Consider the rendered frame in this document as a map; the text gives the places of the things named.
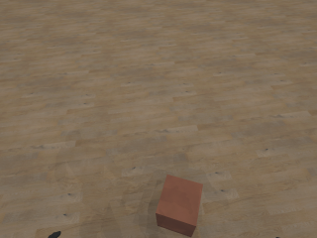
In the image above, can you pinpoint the carton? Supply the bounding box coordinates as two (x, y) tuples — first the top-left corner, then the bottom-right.
(156, 175), (203, 237)

